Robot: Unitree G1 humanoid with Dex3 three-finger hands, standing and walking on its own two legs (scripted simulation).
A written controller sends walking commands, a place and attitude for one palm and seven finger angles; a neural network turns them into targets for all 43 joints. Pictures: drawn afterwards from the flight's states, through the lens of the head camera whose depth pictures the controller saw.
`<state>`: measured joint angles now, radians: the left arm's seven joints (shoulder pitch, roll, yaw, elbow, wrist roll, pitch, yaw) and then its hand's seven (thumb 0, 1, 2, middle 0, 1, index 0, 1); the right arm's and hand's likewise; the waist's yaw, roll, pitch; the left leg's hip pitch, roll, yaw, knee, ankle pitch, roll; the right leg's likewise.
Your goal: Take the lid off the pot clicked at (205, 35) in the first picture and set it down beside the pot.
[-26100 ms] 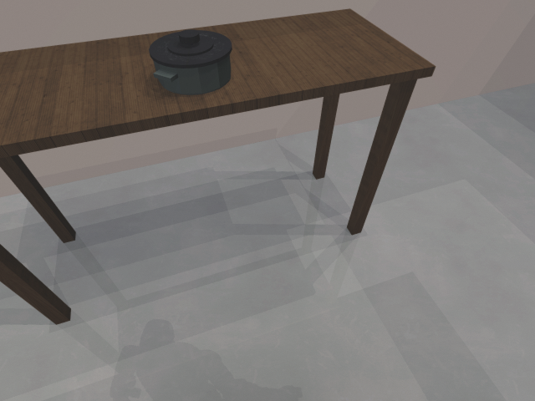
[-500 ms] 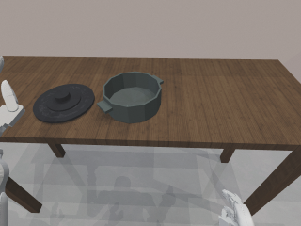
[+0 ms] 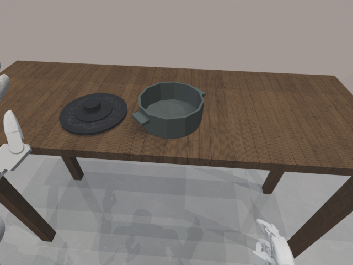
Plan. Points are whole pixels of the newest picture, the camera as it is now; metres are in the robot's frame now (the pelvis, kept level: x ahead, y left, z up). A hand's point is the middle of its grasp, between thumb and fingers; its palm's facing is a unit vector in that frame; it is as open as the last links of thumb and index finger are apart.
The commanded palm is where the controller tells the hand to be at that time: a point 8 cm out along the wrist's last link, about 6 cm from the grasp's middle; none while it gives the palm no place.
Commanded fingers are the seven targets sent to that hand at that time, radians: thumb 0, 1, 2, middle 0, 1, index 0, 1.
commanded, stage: step back with the hand held close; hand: left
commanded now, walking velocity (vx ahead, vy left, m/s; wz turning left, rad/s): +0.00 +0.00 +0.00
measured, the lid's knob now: (92, 105) +0.51 +0.34 +0.08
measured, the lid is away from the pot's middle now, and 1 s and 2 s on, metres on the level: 0.24 0.24 0.24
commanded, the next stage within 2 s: stop stepping back and stand still in 1.34 s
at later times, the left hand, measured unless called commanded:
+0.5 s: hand (22, 162) +0.17 +0.25 +0.25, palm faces +0.39 -0.76 -0.52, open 7.4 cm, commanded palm +0.10 +0.31 +0.26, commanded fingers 0.00 0.90 0.90 -0.20 -0.30 -0.20 -0.30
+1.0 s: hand out of the picture +0.10 +0.28 +0.26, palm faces +0.49 -0.78 -0.40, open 7.4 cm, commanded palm +0.04 +0.33 +0.26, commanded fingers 0.00 0.90 0.90 -0.20 -0.30 -0.20 -0.30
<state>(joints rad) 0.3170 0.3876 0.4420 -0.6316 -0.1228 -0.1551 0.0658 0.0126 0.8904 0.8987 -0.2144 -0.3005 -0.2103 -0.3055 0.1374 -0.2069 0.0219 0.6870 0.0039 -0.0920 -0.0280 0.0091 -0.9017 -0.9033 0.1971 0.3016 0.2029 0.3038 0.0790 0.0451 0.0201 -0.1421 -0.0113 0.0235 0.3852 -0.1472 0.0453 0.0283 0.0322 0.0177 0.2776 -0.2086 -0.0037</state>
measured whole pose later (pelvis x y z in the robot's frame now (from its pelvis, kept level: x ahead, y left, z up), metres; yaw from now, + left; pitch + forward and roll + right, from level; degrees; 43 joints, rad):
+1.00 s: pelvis -0.10 +0.05 -0.02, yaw -1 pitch +0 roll -6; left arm 0.38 0.51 0.58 -0.79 -0.06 -0.29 0.17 0.01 0.89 0.90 -0.22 -0.30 -0.21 -0.31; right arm 0.19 -0.20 -0.03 0.60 0.00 -0.05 -0.05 0.01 -0.90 -0.90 0.20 0.30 0.20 0.30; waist -0.02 0.03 0.04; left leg -0.50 0.01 0.05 0.56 -0.07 0.12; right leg -0.37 0.05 0.00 0.65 -0.40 -0.02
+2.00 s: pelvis -0.34 +0.23 -0.02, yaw -2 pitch +0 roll -3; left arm 0.19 0.48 0.54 -0.70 -0.07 -0.16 0.17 0.01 0.88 0.90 -0.22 -0.30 -0.22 -0.31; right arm 0.24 -0.20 0.00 0.65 0.02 -0.02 -0.07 0.01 -0.90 -0.90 0.20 0.30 0.21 0.30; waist -0.01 -0.03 -0.07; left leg -0.37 0.10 0.06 0.67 -0.43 0.02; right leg -0.31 -0.02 -0.11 0.64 -0.44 -0.06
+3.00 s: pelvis -0.32 +0.23 -0.01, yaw -2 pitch +1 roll +0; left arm 0.19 0.18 0.01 1.05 0.00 0.01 0.03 0.01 0.92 0.90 -0.20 -0.30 -0.20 -0.30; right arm 0.26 -0.14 -0.03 1.05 -0.01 0.01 -0.04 0.02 -0.94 -0.90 0.20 0.30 0.20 0.30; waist -0.02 0.01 0.08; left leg -0.18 -0.01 0.00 0.47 -0.30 0.02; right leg -0.20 0.01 0.01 0.45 -0.26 0.00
